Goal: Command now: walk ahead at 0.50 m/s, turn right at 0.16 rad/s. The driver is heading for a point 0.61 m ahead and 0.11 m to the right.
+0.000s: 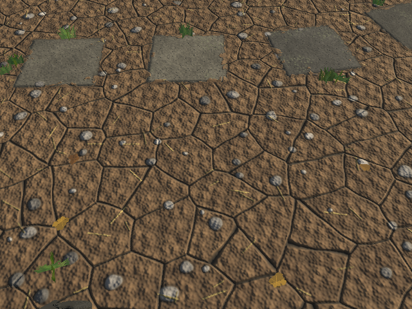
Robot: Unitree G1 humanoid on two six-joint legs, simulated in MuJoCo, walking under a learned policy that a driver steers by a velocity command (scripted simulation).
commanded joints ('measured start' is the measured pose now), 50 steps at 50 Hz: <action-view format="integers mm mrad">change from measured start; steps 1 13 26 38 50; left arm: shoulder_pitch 238 250 240 15 110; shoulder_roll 145 173 162 48 129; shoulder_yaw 48 55 42 16 33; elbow -2 10 -40 -138 -128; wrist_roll -20 -18 -22 -4 6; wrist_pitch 9 49 70 76 94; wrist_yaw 0 56 63 8 16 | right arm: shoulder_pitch -44 -319 -69 -128 -66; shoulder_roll -143 -34 -91 -143 -139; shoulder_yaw -18 10 -32 -42 -1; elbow -116 -191 -132 -44 -21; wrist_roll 18 -11 -7 -4 24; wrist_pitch -49 -66 -65 -57 -10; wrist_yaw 10 14 14 1 16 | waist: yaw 131 107 -28 1 92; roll -145 -96 74 42 -59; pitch -152 -12 -86 37 -277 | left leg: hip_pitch -632 -375 265 27 -498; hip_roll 58 74 399 272 157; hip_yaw -15 61 -384 196 63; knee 452 -241 -567 -656 389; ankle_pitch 33 495 113 752 -111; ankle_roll -13 -113 156 111 -107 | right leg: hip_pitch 681 234 -328 -166 542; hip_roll -358 -152 -88 -133 -339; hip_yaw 691 314 163 35 381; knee -276 -331 701 195 -115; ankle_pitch -288 129 -278 168 556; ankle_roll -230 -161 52 70 -263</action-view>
